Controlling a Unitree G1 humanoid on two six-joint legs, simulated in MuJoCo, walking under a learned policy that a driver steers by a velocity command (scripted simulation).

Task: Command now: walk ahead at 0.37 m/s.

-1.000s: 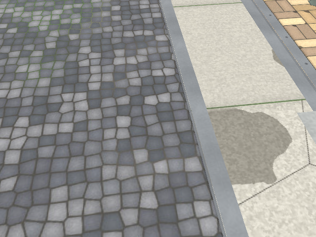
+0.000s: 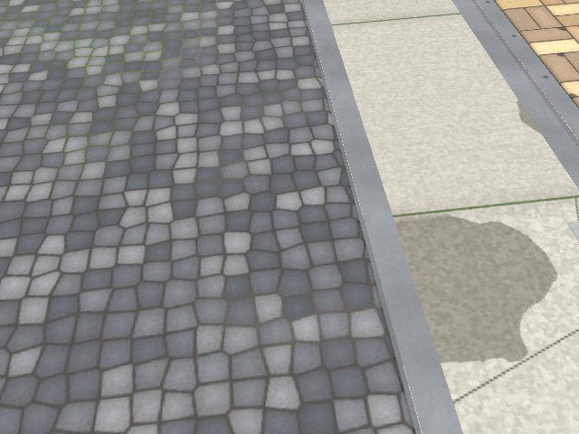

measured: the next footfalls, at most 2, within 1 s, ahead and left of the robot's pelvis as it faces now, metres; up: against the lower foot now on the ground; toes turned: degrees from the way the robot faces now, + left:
left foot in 0.38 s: +0.38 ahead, +0.14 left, +0.00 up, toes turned +2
right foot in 0.90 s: +0.67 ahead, -0.08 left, +0.00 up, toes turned -2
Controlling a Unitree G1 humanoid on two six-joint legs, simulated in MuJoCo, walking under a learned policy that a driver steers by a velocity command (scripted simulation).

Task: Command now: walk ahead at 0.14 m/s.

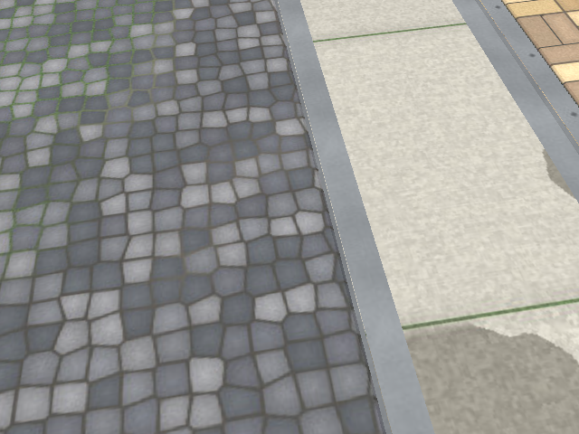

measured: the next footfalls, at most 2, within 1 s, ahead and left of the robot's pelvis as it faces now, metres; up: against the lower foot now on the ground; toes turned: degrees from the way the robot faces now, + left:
left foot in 0.22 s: +0.11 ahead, +0.14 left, +0.00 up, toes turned +0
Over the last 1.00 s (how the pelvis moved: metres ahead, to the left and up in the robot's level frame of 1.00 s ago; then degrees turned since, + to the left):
0.51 0.01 -0.01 1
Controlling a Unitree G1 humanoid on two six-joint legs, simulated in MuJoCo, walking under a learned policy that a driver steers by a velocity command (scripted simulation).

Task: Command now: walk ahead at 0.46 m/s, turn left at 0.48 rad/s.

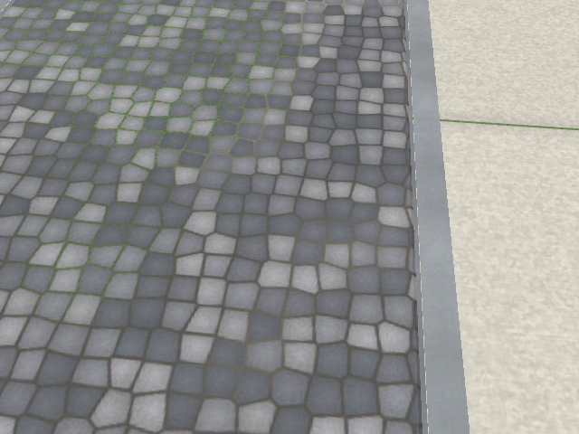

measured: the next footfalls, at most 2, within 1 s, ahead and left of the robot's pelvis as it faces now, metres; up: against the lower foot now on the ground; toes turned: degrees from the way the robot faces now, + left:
left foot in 0.10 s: +0.24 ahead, +0.11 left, +0.00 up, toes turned +6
right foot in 0.62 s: +0.56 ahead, -0.02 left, +0.00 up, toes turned +18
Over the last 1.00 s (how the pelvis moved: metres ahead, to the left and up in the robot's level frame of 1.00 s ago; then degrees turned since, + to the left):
0.28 0.01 0.00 9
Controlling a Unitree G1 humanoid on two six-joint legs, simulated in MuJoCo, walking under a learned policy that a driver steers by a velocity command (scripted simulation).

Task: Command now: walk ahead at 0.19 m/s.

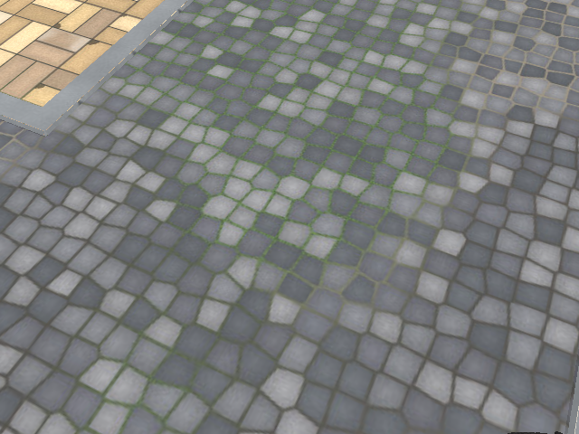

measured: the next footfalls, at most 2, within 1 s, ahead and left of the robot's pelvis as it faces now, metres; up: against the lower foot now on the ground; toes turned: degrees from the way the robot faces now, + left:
left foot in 0.04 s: +0.21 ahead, +0.12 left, +0.00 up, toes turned -1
right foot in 0.46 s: +0.10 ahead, -0.12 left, +0.00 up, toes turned -16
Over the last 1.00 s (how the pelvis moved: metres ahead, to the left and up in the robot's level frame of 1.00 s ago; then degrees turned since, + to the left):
0.56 0.10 0.01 19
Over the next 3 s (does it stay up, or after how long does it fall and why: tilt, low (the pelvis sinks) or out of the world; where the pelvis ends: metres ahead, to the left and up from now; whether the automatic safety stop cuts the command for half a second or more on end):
stays up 0.10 0.01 -0.01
